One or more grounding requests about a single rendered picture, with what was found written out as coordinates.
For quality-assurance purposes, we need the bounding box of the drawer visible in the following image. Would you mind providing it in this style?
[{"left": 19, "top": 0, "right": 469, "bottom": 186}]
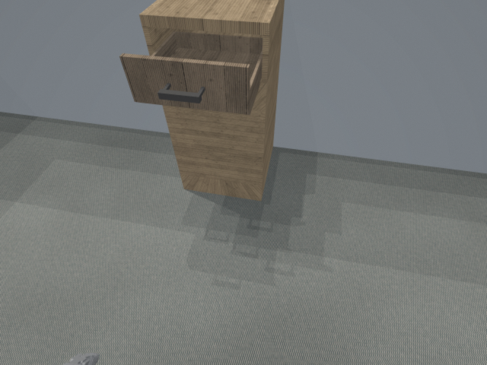
[{"left": 119, "top": 31, "right": 263, "bottom": 115}]

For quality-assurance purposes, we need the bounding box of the cabinet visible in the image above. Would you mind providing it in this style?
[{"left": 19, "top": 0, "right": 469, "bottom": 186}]
[{"left": 139, "top": 0, "right": 285, "bottom": 201}]

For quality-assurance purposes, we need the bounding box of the handle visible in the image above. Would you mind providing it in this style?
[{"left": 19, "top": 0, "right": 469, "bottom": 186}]
[{"left": 158, "top": 83, "right": 205, "bottom": 103}]

